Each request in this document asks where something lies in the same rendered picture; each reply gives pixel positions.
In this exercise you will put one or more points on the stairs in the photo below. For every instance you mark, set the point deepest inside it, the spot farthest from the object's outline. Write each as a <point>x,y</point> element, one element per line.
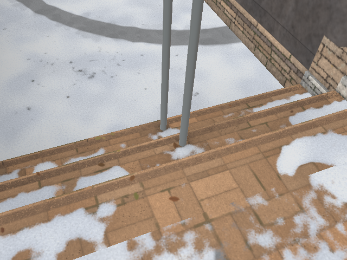
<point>55,171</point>

